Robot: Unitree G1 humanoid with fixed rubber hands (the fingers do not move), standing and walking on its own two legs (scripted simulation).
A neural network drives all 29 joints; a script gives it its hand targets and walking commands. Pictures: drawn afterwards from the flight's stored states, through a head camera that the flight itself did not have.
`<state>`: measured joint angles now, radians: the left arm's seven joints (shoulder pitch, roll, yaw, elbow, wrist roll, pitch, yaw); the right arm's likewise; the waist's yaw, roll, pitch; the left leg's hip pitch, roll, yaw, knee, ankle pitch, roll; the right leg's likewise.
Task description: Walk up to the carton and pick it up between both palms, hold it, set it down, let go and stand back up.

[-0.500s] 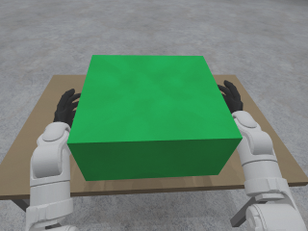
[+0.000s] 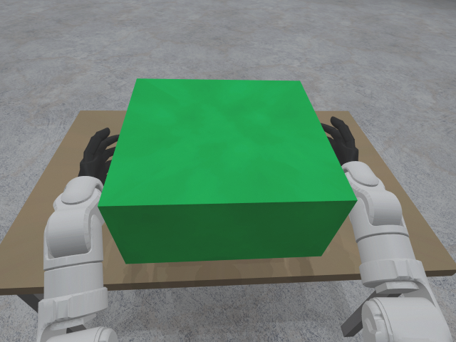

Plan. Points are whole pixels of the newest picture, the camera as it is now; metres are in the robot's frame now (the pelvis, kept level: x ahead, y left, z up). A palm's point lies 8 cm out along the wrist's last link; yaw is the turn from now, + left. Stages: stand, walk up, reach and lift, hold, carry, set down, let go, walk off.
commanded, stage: hold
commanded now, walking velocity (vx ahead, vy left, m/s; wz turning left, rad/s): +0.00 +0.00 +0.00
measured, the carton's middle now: (223, 161) +0.38 +0.01 +0.15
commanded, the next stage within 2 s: none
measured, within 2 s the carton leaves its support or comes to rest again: neither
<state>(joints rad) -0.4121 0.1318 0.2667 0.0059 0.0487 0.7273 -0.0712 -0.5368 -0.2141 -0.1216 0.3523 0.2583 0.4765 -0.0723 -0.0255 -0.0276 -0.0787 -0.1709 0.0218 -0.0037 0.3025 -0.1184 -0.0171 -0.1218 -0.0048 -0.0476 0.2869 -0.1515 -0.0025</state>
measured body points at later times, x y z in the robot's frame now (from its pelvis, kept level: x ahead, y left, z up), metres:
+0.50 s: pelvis +0.00 +0.00 +0.00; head -0.03 +0.01 +0.45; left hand +0.35 +0.21 +0.16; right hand +0.37 -0.20 +0.17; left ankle +0.03 +0.13 -0.75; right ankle +0.00 -0.12 -0.75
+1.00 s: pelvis +0.00 +0.00 +0.00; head -0.04 +0.02 +0.45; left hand +0.35 +0.21 +0.16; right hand +0.37 -0.20 +0.17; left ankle +0.03 +0.13 -0.75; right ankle +0.00 -0.12 -0.75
